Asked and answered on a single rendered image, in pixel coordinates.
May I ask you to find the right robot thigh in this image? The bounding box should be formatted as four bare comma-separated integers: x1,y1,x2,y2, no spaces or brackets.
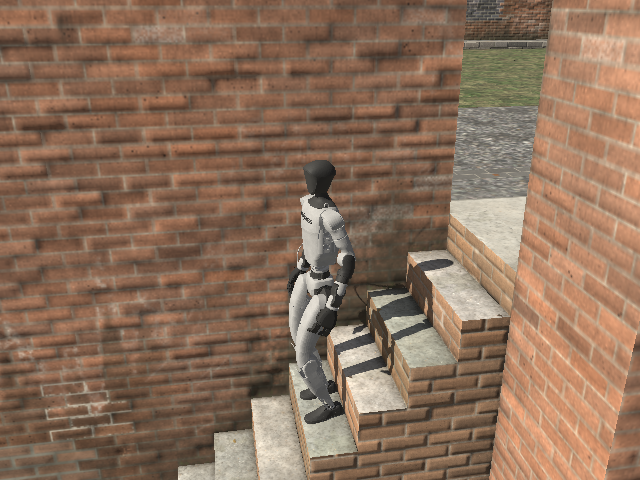
289,273,312,345

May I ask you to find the left robot hand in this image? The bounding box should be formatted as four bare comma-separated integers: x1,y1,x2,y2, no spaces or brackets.
307,307,338,337

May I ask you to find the robot left forearm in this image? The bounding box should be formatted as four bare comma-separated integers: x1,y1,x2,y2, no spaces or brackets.
326,255,355,311

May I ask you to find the robot left upper arm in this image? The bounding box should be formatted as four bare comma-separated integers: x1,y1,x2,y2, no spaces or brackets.
321,209,356,267

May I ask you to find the robot right upper arm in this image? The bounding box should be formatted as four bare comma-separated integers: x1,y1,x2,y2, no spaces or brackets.
300,194,315,206

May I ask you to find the robot right forearm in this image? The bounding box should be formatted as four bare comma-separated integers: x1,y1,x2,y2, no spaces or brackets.
297,250,310,271

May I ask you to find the robot right foot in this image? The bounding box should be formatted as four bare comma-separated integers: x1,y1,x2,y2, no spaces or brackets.
300,380,337,400

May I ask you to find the right robot hand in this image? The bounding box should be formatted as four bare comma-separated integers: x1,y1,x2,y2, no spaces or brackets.
287,267,306,297

